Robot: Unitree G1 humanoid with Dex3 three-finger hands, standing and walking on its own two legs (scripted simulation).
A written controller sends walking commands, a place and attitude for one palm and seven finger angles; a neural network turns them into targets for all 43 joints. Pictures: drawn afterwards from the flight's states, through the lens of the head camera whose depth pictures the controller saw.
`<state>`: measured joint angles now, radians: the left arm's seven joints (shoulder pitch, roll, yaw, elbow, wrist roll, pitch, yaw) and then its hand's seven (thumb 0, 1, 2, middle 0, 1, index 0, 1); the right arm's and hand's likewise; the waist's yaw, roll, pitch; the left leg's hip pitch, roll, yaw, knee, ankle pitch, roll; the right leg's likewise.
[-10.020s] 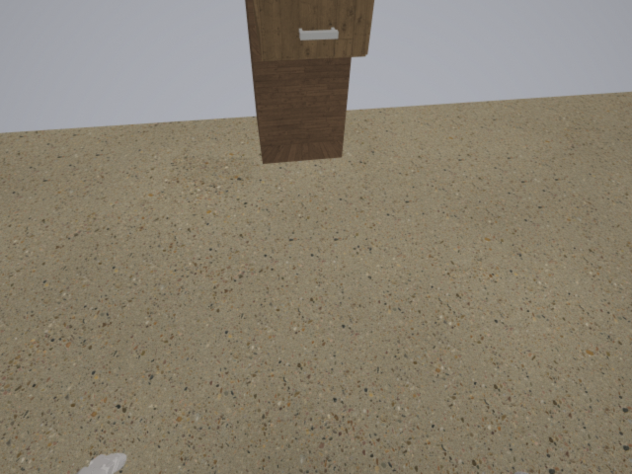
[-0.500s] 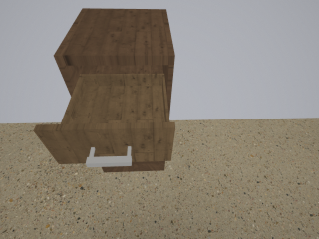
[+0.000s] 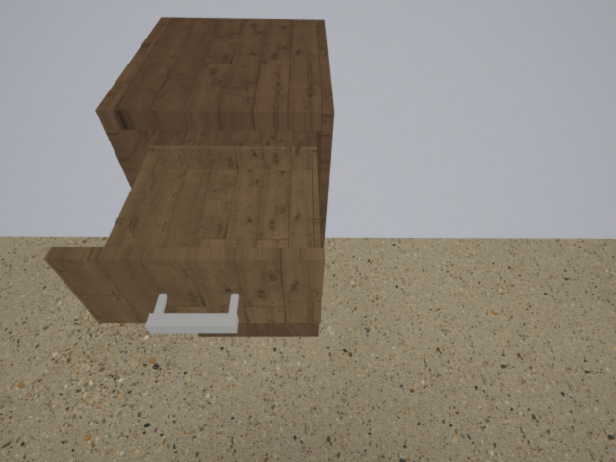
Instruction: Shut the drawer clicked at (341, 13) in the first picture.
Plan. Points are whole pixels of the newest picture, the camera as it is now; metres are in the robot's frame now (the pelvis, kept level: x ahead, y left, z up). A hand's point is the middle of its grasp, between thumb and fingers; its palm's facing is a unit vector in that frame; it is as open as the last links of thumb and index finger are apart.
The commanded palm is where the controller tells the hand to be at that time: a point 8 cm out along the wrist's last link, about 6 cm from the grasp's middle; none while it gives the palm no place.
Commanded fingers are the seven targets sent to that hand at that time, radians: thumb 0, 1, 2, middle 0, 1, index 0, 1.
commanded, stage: shuffle to correct the standing spot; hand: left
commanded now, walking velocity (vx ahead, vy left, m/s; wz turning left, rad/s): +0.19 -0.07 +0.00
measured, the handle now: (195, 311) +0.32 +0.18 -0.01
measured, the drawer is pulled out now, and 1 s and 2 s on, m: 0.30 0.30 0.30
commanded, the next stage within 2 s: come to a stop and stand still in 0.02 s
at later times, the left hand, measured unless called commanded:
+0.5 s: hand out of the picture +0.09 +0.17 -0.18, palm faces +0.08 -0.97 -0.24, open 7.3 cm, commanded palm none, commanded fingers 0.00 0.90 0.90 -0.20 -0.30 -0.20 -0.30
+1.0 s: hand out of the picture +0.07 +0.15 -0.17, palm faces +0.03 -0.97 -0.25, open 7.3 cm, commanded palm none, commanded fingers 0.00 0.90 0.90 -0.20 -0.30 -0.20 -0.30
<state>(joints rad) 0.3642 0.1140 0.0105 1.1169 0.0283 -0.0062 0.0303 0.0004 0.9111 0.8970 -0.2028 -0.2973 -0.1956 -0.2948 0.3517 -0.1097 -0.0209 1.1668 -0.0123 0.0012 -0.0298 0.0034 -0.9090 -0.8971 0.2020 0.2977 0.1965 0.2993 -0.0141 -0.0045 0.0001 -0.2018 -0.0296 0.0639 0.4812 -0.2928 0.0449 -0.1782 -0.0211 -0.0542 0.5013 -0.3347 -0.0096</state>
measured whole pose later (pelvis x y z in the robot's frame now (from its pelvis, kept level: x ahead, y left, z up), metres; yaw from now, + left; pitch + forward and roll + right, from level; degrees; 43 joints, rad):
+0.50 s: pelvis +0.08 -0.02 -0.01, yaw +3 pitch +0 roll +0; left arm 0.24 0.18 0.04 1.07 0.02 0.00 0.05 0.02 0.93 0.90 -0.20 -0.30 -0.20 -0.29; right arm 0.25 -0.12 -0.03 1.12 0.00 0.01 -0.05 0.02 -0.92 -0.90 0.20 0.30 0.20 0.30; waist -0.01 0.00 0.08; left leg -0.14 0.01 0.06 0.55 -0.38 0.01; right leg -0.29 -0.05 -0.05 0.59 -0.30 0.01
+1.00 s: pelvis +0.05 -0.03 +0.00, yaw +2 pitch +0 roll +1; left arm 0.24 0.16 0.01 1.06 0.03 0.01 0.05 0.00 0.92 0.90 -0.20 -0.30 -0.20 -0.29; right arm 0.19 -0.17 -0.03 1.07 -0.01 0.02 -0.04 0.01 -0.93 -0.90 0.20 0.30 0.20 0.30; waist -0.02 0.01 0.06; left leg -0.20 0.03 0.10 0.48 -0.28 -0.01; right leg -0.20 -0.01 -0.04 0.53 -0.33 -0.03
